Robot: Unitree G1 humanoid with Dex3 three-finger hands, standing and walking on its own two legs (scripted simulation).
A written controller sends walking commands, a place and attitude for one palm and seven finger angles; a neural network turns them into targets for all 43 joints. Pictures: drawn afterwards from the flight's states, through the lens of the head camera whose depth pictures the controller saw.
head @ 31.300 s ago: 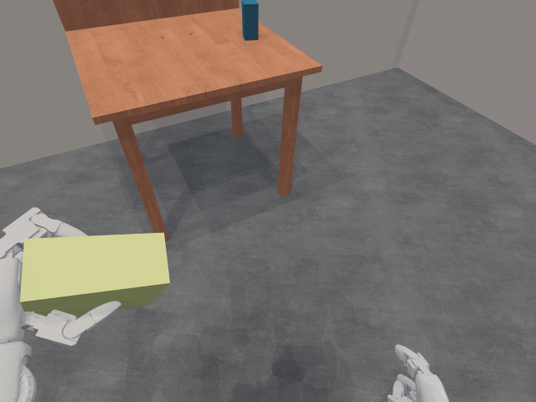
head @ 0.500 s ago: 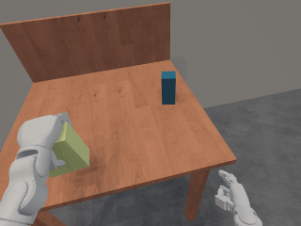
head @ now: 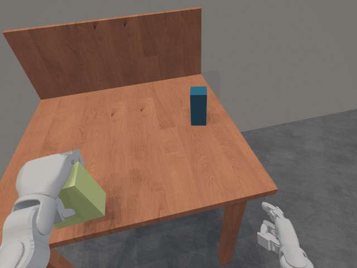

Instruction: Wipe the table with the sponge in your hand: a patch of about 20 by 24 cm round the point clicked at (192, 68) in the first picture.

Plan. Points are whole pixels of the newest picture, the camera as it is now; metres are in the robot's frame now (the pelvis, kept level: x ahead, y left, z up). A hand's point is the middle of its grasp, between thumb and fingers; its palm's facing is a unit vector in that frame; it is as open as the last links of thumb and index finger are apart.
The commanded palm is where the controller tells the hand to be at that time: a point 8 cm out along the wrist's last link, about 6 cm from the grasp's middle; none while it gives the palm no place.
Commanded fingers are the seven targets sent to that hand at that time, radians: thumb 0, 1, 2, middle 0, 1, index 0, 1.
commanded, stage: bring the sponge back beside the body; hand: left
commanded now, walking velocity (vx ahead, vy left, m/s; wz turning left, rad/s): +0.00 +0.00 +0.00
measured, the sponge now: (73, 202) +0.20 +0.29 +0.07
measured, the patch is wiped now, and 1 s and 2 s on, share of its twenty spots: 1.00 1.00 1.00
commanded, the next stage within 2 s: step back with the hand held close in 0.58 s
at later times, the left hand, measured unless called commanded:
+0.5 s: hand (59, 196) +0.19 +0.29 +0.12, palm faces +0.10 -0.10 -0.99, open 10.1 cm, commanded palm +0.15 +0.28 +0.19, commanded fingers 0.00 0.10 1.30 -1.20 -1.60 -1.20 -1.60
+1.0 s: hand (71, 174) +0.21 +0.25 +0.17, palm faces +0.34 -0.86 -0.38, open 10.1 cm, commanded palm +0.15 +0.30 +0.18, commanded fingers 0.00 0.10 1.30 -1.20 -1.60 -1.20 -1.60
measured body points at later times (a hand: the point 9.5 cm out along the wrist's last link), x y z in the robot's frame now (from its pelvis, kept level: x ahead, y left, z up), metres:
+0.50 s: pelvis -0.01 +0.00 +0.00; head -0.05 -0.04 +0.45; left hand +0.18 +0.29 +0.17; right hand +0.25 -0.18 -0.06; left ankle +0.05 +0.16 -0.74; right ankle +0.00 -0.13 -0.74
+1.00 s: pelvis +0.00 +0.02 -0.02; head +0.00 +0.03 +0.43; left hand +0.18 +0.29 +0.19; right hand +0.16 -0.22 -0.09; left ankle +0.05 +0.16 -0.74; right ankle +0.00 -0.13 -0.74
